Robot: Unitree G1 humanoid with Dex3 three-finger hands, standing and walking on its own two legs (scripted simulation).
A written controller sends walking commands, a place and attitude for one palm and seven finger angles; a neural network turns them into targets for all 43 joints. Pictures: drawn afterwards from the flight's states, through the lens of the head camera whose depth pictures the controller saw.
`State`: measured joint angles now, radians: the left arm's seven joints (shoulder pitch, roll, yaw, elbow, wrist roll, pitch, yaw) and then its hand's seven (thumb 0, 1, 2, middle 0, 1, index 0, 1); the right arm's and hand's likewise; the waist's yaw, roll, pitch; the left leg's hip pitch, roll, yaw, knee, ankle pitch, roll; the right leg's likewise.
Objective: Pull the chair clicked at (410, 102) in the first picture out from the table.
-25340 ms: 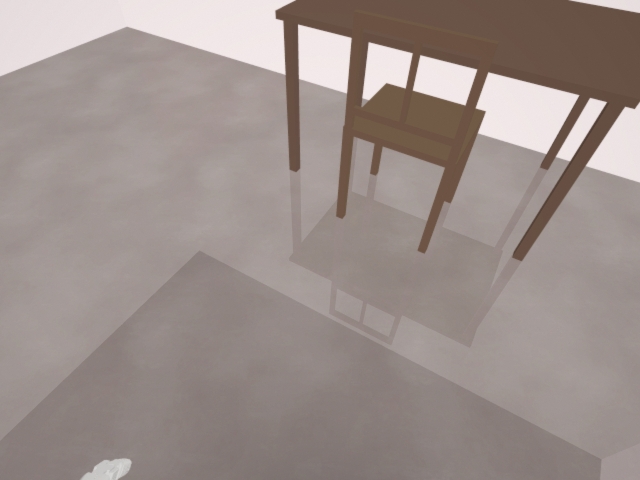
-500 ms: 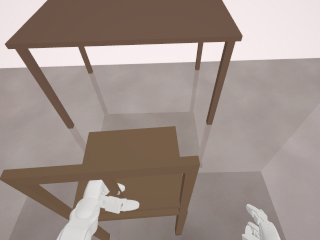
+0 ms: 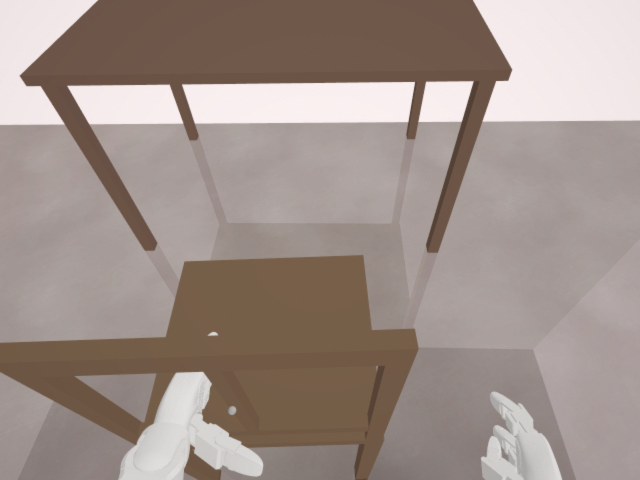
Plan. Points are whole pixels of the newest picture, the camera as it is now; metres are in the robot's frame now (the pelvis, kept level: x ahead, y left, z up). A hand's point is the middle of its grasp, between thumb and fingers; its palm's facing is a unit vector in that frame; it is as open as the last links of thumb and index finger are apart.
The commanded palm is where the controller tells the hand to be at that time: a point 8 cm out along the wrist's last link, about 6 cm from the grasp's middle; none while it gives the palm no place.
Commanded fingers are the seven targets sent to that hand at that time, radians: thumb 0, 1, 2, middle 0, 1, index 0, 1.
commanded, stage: draw the fingers out of the gap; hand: left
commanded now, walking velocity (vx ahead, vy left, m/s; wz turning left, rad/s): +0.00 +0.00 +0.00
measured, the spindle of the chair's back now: (237, 399) +0.24 +0.12 -0.05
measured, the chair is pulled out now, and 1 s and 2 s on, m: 0.60 0.60 0.60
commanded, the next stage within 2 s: draw the hand back to the body in 0.74 s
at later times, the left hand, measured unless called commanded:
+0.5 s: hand (209, 479) +0.15 +0.13 -0.03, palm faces -0.05 -0.98 -0.17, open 17.4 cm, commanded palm +0.12 +0.18 +0.00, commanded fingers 0.00 -0.55 0.20 0.00 0.00 0.00 0.00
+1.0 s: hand out of the picture +0.12 +0.14 +0.01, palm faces +0.06 -1.00 -0.06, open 17.4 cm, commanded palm +0.08 +0.20 +0.03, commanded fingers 0.00 -0.55 0.20 0.00 0.00 0.00 0.00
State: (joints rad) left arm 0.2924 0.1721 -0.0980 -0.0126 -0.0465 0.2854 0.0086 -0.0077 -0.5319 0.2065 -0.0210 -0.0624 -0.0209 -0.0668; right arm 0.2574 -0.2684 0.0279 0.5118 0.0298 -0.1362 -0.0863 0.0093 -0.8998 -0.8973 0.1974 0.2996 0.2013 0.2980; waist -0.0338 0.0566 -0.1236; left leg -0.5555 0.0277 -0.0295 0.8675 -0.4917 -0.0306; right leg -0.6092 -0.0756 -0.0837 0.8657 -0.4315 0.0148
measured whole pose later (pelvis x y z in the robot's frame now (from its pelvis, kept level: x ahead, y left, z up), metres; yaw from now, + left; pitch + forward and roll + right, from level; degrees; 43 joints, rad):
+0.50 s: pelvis -0.01 +0.00 -0.01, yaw +0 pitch +10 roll -1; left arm 0.59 0.20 -0.12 -0.26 -0.01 0.28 0.02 -0.01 -0.53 0.21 0.00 0.00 0.00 0.00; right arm 0.27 -0.23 0.03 0.45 0.03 -0.15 -0.11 0.01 -0.90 -0.90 0.20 0.30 0.20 0.30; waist -0.02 0.05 -0.15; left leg -0.62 0.02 -0.04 0.97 -0.52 -0.03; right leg -0.66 -0.08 -0.09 0.94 -0.45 0.02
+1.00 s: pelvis -0.02 +0.00 -0.03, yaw +0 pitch +11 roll -2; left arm 0.82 0.18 -0.08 -0.43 -0.11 0.05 -0.02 -0.01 -0.53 0.21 -0.01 0.00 -0.01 0.00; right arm 0.28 -0.21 0.00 0.45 0.04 -0.20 -0.12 0.01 -0.90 -0.90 0.20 0.30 0.20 0.30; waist 0.02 0.04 -0.17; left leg -0.70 0.04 -0.06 1.07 -0.57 -0.03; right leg -0.73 -0.07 -0.10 1.02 -0.49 0.01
